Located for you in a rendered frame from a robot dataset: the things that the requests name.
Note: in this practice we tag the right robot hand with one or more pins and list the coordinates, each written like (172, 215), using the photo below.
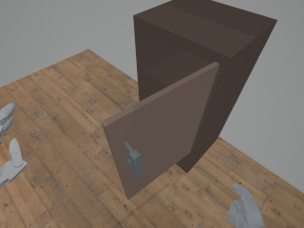
(246, 212)

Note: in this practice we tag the cupboard door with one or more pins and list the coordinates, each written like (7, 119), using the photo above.
(162, 127)

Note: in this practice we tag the left robot hand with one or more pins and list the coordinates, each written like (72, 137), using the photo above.
(11, 169)

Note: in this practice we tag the handle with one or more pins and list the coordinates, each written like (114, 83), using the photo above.
(135, 160)

